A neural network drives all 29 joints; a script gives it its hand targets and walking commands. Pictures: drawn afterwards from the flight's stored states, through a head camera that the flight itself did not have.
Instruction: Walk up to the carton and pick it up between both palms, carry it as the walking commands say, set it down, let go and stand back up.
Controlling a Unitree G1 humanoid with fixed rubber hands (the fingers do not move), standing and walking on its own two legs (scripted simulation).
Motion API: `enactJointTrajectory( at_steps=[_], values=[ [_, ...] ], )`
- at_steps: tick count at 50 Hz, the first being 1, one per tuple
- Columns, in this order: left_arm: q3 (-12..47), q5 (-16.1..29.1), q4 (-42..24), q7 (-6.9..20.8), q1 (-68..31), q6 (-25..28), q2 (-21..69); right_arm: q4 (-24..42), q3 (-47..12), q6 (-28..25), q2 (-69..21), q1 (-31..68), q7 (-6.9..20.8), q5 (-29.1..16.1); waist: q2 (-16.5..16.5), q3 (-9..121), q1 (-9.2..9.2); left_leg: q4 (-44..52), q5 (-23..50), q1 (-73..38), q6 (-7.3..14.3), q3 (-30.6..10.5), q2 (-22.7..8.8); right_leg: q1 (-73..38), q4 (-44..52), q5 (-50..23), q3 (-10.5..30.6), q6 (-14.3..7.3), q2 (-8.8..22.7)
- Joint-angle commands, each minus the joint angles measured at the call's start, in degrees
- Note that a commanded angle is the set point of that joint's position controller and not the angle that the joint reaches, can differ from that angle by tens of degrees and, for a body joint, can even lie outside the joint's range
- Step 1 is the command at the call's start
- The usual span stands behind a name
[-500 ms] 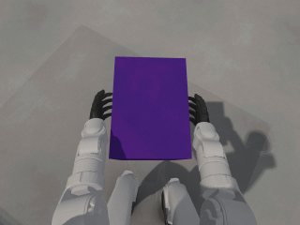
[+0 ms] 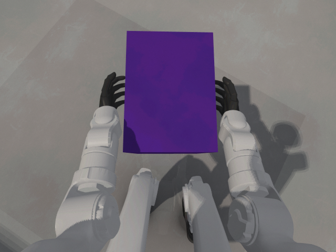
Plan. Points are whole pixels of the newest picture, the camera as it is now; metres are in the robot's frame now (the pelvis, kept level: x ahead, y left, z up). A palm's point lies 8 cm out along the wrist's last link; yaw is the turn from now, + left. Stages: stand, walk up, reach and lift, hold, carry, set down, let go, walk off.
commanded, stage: set down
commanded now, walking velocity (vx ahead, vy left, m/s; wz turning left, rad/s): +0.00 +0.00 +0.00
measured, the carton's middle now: (168, 104) +0.47 +0.04 -0.16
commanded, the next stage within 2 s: none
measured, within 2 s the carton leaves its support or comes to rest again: neither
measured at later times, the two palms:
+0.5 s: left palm (117, 108) +0.45 +0.18 -0.17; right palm (218, 111) +0.46 -0.11 -0.17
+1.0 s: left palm (123, 108) +0.47 +0.18 -0.25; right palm (210, 111) +0.49 -0.11 -0.25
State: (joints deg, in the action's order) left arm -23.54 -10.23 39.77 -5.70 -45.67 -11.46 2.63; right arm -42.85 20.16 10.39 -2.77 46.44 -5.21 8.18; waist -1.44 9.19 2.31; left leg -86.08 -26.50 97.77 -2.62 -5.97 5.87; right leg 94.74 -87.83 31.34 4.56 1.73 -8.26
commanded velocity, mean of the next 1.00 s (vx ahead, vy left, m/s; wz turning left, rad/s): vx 0.00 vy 0.00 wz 0.00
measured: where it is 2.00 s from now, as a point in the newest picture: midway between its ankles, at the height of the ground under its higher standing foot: (165, 219)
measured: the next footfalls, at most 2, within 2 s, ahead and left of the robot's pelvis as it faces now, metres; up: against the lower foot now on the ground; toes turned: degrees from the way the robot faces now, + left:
none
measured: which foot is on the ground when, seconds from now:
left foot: down 0.00-1.00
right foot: down 0.00-1.00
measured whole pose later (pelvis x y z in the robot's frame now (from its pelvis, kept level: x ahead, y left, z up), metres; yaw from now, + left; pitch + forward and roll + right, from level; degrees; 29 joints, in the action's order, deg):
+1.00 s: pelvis -0.03 +0.00 -0.13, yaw -2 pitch +44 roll -2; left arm -25.7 -9.0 44.8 -6.0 -67.5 -14.4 -4.6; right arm -48.3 21.2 13.3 3.6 69.2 -6.8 6.5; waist -1.8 -2.6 2.9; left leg -109.7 -28.5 124.6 -4.6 -5.8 8.3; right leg 121.7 -111.6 33.8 3.5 4.1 -11.4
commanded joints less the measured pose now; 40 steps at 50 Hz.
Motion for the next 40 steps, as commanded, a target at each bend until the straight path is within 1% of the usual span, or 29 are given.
enactJointTrajectory(
  at_steps=[1, 18, 40],
  values=[
    [29.9, 4.4, 1.0, 10.5, -33.7, 0.9, 54.7, 2.4, -27.4, -1.8, -53.5, 36.7, 8.8, -4.1, 1.2, 50.6, 0.86, 5.1, 15.5, -35.2, 0.0, 6.5, 4.2, -16.9, 8.1, -13.5, -5.0, 0.4, -3.9],
    [27.4, 4.8, 2.3, 10.6, -43.1, -0.1, 52.4, 0.8, -25.0, -0.6, -51.6, 46.1, 8.7, -5.0, 1.2, 53.7, 1.39, -3.4, 15.0, -27.4, -0.4, 8.2, 4.2, -10.1, -0.4, -12.9, -6.5, 0.6, -4.3],
    [24.9, 6.4, 3.7, 12.1, -54.2, -1.6, 48.2, -1.0, -22.9, 0.7, -47.9, 57.2, 8.5, -6.1, 0.7, 55.7, 2.16, -13.1, 14.7, -18.3, -0.3, 9.8, 3.5, -3.0, -10.2, -12.6, -7.8, 0.4, -4.0]
  ],
)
